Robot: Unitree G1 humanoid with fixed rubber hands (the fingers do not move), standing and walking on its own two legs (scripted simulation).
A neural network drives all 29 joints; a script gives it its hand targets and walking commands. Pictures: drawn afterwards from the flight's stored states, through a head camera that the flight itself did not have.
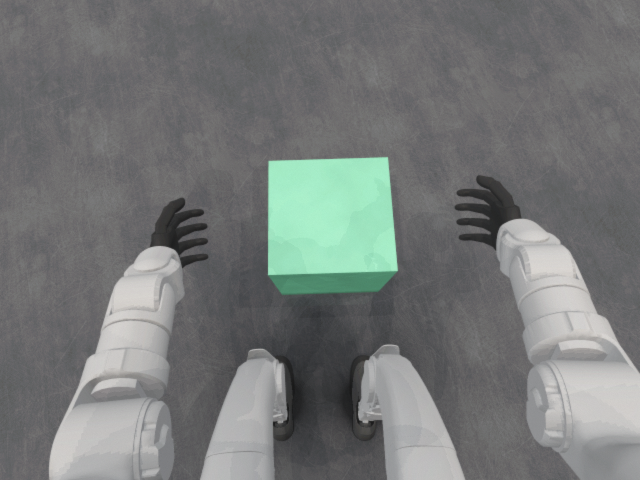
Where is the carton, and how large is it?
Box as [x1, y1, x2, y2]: [268, 157, 397, 294]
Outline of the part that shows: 387,157 269,161 268,275 282,294 377,291 395,273 397,267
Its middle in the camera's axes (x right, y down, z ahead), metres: +0.03 -0.02 +0.98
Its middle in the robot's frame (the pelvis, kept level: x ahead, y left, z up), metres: +0.54 -0.02 -0.53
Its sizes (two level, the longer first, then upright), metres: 0.270 0.262 0.295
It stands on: the floor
